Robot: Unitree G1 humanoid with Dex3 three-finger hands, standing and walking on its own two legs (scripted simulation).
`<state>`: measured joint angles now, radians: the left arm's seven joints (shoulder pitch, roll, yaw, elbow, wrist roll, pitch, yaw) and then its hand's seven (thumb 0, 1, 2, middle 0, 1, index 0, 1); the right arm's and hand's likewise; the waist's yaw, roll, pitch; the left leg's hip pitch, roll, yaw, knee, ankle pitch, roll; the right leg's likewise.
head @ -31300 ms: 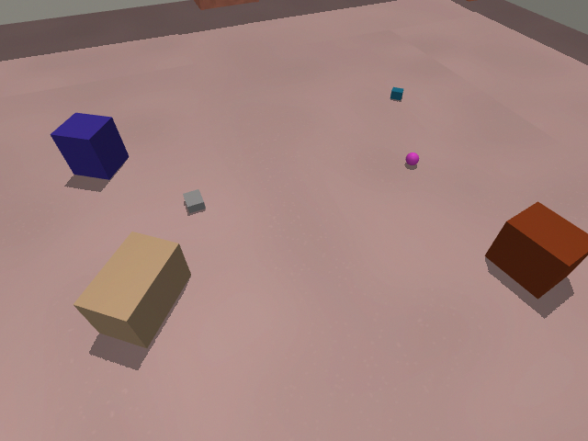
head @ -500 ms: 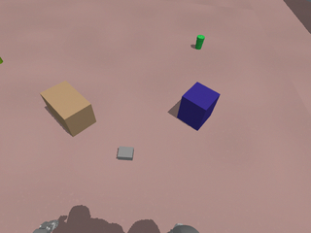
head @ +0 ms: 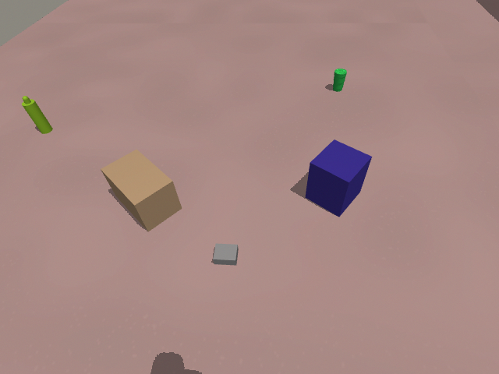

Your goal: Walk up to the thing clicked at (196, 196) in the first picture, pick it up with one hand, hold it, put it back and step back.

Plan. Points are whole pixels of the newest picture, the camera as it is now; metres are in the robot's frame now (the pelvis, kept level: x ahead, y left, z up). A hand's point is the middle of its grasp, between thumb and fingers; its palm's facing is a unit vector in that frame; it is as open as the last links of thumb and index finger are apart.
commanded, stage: walk up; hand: left
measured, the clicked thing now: (225, 254) +0.75 +0.20 -0.74
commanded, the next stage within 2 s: stand in 0.92 s
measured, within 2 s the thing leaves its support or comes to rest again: neither
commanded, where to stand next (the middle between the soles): +0.37 -0.03 m, yaw +0 degrees
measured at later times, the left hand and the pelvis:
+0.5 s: hand out of the picture +0.14 +0.26 -0.14, palm faces -0.02 -0.93 -0.36, open 7.4 cm; pelvis +0.03 +0.01 +0.00, yaw -1 degrees
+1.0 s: hand out of the picture +0.14 +0.27 -0.14, palm faces -0.02 -0.94 -0.34, open 7.4 cm; pelvis +0.04 +0.01 +0.02, yaw -2 degrees
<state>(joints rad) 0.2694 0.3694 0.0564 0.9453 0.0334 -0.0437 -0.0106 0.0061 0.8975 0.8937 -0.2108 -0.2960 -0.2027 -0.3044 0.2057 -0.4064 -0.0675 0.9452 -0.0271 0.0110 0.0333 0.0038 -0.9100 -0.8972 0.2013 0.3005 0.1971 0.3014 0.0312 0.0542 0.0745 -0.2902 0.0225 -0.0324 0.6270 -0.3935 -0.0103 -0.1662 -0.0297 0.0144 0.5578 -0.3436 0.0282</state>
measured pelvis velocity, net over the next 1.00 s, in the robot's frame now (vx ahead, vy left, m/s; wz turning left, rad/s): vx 0.04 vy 0.01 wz -0.03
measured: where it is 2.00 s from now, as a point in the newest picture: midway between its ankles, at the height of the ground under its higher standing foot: outside the picture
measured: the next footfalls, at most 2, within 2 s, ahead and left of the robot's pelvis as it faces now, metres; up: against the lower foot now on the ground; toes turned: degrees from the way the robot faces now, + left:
right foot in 0.28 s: +0.08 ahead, -0.12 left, +0.00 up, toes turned -2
